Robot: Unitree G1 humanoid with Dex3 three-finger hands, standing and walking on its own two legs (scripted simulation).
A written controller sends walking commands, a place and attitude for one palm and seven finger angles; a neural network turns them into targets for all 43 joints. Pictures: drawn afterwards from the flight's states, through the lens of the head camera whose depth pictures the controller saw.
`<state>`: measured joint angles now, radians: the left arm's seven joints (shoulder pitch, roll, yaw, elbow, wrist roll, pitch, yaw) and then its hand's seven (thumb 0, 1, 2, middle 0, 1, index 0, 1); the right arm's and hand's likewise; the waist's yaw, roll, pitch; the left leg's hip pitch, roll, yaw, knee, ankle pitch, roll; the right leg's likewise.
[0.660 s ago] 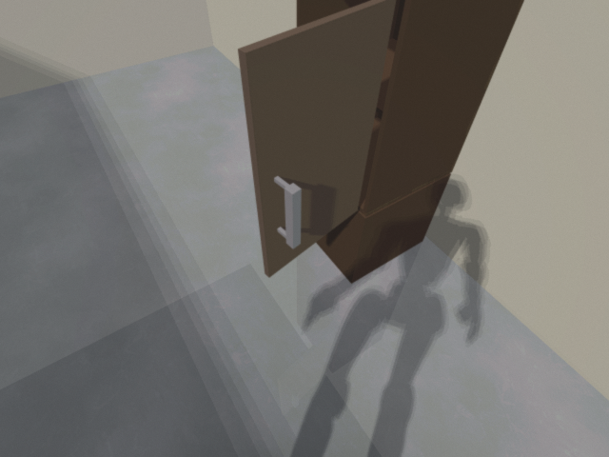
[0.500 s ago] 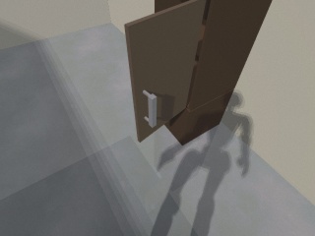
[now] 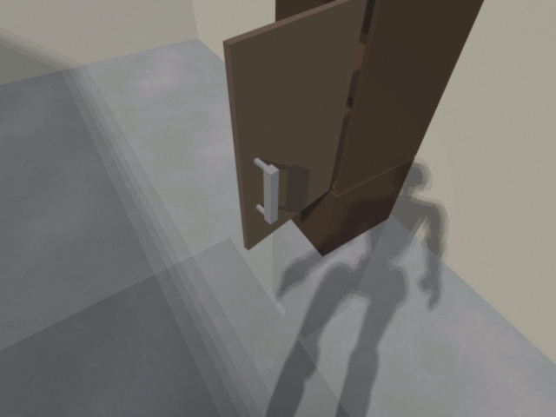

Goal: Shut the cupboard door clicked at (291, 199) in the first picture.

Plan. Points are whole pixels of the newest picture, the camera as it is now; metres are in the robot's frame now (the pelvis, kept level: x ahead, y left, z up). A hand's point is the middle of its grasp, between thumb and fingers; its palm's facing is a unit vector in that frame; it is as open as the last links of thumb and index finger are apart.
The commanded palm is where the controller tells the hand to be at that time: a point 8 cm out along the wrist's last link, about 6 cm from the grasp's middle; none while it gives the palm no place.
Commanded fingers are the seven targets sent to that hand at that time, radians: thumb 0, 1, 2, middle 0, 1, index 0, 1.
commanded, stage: look at it before walking up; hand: left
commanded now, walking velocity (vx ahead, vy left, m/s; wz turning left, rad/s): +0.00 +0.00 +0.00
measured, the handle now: (265, 191) +0.61 +0.06 -0.11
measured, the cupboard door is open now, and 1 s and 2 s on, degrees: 100 100 100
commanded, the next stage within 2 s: walk around to get in front in 0.18 s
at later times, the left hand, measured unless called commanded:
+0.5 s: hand out of the picture +0.07 +0.22 -0.17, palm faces -0.06 -0.95 -0.30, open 7.4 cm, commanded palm none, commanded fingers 0.00 0.90 0.90 -0.20 -0.30 -0.20 -0.30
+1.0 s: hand out of the picture +0.06 +0.13 -0.17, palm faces -0.27 -0.93 -0.24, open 7.4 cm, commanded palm none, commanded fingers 0.00 0.90 0.90 -0.20 -0.30 -0.20 -0.30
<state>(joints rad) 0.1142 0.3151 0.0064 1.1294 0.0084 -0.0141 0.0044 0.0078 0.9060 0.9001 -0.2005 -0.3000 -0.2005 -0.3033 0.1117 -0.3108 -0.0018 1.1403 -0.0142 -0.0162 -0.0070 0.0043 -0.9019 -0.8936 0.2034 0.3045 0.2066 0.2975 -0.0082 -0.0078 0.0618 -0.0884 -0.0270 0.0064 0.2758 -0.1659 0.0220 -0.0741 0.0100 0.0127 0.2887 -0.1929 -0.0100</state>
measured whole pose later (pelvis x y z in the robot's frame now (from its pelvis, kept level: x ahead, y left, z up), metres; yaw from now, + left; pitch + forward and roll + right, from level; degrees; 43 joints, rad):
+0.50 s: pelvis +0.00 +0.00 -0.01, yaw -4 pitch -1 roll +1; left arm 0.14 0.29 0.03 1.08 0.01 0.04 0.01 0.01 0.91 0.90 -0.20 -0.30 -0.20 -0.30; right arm 0.11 -0.27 -0.01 1.08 -0.02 0.00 -0.03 0.00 -0.90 -0.89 0.20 0.30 0.21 0.30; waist 0.01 -0.02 0.07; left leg -0.13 -0.01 0.08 0.38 -0.23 0.02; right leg -0.17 0.03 0.08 0.44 -0.25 -0.02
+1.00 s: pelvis -0.02 -0.05 -0.01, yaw -21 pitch +1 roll +3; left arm 0.26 0.19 0.07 0.96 0.02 0.04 0.01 0.01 0.90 0.90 -0.20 -0.30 -0.20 -0.30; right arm 0.06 -0.23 -0.06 0.95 0.00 0.04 -0.03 0.01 -0.91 -0.89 0.20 0.30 0.20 0.30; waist 0.04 -0.04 0.12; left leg -0.41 0.01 -0.02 0.91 -0.43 -0.06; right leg -0.26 0.09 0.18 0.45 -0.20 -0.06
